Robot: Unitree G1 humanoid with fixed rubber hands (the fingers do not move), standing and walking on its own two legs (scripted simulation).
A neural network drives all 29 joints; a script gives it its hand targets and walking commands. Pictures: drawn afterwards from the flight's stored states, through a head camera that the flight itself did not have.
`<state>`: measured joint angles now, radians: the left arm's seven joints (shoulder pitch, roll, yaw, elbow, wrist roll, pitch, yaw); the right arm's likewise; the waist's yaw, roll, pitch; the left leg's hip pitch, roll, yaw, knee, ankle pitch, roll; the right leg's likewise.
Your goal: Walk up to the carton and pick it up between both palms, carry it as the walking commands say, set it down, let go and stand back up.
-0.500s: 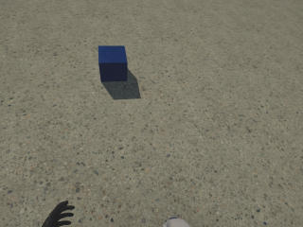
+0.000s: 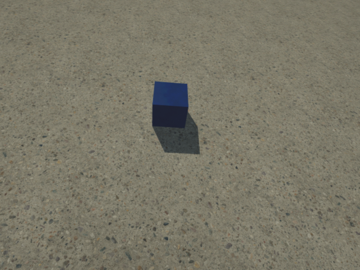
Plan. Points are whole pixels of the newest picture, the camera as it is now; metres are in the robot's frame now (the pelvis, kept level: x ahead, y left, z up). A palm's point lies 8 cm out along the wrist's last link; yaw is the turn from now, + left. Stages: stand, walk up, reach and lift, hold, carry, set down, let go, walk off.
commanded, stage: walk up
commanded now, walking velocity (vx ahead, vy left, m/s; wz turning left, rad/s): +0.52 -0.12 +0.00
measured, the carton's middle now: (169, 104) +1.32 -0.02 -0.64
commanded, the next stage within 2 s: none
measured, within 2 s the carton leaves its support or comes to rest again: neither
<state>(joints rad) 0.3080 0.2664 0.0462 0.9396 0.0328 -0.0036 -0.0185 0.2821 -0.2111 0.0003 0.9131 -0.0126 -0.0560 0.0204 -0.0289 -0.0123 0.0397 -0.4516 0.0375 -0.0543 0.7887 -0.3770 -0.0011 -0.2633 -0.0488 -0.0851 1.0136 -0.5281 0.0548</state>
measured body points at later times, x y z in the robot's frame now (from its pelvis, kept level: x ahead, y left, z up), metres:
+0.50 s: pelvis +0.26 -0.07 +0.03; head +0.30 -0.09 +0.47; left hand +0.29 +0.21 -0.10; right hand +0.31 -0.30 -0.13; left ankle +0.16 +0.10 -0.62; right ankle +0.22 -0.16 -0.71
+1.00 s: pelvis +0.50 -0.03 +0.02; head +0.52 -0.03 +0.47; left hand +0.57 +0.24 -0.12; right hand +0.58 -0.26 -0.12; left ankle +0.47 +0.11 -0.71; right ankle +0.48 -0.15 -0.65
